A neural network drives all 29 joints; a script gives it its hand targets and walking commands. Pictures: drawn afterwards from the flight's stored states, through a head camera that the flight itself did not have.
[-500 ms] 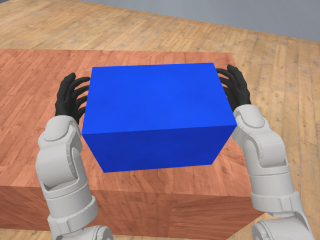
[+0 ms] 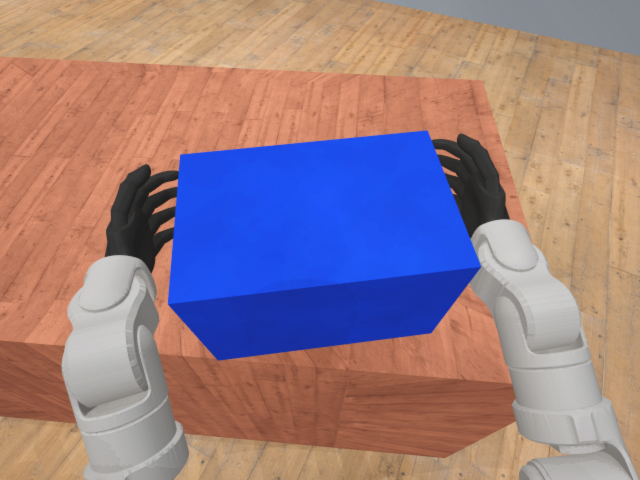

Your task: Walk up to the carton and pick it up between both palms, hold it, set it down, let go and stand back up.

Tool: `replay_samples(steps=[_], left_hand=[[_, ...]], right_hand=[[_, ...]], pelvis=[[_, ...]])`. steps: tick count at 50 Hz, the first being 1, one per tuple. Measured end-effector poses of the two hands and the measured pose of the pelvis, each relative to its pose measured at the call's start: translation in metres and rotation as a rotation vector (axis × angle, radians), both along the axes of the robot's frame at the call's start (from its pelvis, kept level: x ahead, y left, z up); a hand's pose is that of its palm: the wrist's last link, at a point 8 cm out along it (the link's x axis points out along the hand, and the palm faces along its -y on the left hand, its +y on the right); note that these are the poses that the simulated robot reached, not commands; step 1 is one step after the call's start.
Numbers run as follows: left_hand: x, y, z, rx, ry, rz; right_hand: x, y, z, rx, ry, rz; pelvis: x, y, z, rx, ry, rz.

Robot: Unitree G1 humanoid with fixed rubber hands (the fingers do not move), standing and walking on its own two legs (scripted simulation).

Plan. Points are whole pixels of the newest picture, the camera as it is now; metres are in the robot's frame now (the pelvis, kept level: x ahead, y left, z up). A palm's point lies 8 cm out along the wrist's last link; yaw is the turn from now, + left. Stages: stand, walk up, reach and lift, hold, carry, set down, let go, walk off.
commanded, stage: set down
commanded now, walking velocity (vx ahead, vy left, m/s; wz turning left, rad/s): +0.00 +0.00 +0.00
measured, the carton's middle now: (316, 251) +0.34 +0.01 +0.11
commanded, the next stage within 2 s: none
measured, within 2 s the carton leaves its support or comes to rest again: rests again in 1.84 s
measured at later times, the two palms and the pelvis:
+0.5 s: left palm (159, 251) +0.35 +0.19 +0.12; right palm (465, 232) +0.36 -0.16 +0.11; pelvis +0.02 -0.02 +0.00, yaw +5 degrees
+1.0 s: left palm (159, 255) +0.36 +0.20 +0.09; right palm (446, 233) +0.38 -0.15 +0.09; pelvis +0.01 -0.01 +0.00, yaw +5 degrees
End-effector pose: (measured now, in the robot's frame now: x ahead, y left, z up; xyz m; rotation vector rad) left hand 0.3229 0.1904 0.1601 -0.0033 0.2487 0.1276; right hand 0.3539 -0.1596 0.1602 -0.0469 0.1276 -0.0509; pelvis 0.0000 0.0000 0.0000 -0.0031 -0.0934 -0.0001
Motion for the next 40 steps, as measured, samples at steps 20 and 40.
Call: replay_samples(steps=[20,40], left_hand=[[0.031,-0.005,-0.024,0.093,-0.088,-0.005],[0.034,0.006,-0.051,0.091,-0.055,0.026]], right_hand=[[0.013,-0.001,-0.036,-0.025,-0.074,-0.053],[0.026,0.01,-0.057,-0.033,-0.038,-0.023]], pelvis=[[0.016,-0.016,-0.003,-0.016,-0.021,0.096],[0.013,-0.013,-0.003,-0.019,0.024,0.093]])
